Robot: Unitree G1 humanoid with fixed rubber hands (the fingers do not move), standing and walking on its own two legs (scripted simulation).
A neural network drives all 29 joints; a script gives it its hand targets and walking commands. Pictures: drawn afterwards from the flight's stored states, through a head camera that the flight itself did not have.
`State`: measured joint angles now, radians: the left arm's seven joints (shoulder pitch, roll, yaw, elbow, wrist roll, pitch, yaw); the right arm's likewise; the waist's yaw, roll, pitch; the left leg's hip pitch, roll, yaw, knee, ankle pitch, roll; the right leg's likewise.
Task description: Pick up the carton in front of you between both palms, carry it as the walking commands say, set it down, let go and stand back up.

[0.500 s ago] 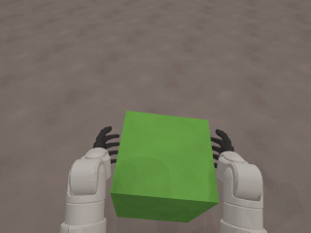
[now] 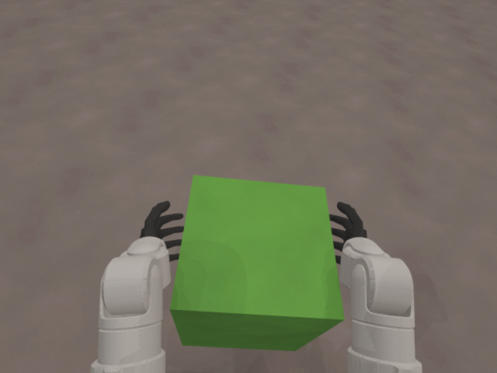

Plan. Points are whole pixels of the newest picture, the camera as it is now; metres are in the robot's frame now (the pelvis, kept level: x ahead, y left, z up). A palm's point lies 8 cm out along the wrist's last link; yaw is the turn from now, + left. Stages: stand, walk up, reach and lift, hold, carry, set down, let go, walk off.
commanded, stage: carry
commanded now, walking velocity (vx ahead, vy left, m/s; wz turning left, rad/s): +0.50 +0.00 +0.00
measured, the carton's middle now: (249, 271) +0.29 +0.01 +0.00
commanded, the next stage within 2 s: none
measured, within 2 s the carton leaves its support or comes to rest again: neither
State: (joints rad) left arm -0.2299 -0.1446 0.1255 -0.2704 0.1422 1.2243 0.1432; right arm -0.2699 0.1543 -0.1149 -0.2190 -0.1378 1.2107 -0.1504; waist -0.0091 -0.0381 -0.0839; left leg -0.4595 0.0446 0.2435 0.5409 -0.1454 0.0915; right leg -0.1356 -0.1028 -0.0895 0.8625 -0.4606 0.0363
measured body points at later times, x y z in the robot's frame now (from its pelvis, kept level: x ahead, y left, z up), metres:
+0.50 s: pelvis +0.33 -0.02 +0.00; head +0.33 -0.03 +0.45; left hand +0.62 +0.14 +0.08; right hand +0.63 -0.16 +0.08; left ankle +0.12 +0.08 -0.68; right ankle +0.44 -0.10 -0.72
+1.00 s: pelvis +0.67 +0.03 +0.00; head +0.67 +0.04 +0.45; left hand +0.96 +0.18 +0.08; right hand +0.97 -0.12 +0.09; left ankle +0.78 +0.11 -0.72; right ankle +0.46 -0.10 -0.68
